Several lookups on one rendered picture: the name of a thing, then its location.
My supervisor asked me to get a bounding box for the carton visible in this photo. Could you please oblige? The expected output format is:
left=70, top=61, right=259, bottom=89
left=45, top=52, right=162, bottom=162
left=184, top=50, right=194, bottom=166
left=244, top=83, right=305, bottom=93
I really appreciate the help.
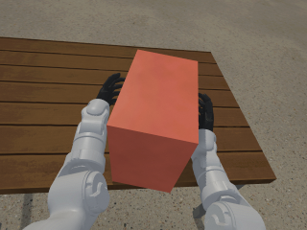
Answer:
left=106, top=50, right=199, bottom=193

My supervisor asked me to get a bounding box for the robot left hand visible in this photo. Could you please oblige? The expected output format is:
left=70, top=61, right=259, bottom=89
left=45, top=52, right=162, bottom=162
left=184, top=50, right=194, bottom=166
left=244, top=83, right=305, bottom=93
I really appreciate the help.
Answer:
left=96, top=73, right=126, bottom=106

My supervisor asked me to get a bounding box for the left robot upper arm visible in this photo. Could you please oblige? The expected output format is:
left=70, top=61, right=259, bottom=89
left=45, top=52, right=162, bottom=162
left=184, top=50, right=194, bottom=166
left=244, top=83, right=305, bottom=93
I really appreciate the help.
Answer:
left=22, top=170, right=110, bottom=230

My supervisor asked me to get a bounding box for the right robot forearm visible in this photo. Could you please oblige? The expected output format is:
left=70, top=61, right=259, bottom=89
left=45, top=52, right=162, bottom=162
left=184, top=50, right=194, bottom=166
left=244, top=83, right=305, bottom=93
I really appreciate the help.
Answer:
left=191, top=128, right=252, bottom=211

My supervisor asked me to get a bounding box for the right robot upper arm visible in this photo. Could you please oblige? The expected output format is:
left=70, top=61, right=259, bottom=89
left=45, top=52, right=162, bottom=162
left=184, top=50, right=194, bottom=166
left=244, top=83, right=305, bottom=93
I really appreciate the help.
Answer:
left=204, top=200, right=266, bottom=230

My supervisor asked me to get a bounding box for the left robot forearm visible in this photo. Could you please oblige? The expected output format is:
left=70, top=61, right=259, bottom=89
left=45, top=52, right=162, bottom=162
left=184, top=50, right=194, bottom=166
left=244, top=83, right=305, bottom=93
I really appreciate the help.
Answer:
left=47, top=99, right=110, bottom=212

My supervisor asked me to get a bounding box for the table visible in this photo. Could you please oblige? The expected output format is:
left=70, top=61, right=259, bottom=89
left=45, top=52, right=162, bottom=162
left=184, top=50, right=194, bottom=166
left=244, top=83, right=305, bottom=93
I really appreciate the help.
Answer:
left=0, top=36, right=277, bottom=227

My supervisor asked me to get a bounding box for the robot right hand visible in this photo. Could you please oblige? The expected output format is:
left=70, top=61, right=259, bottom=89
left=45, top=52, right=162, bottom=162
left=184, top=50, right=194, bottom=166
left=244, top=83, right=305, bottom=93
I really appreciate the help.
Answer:
left=198, top=93, right=214, bottom=132

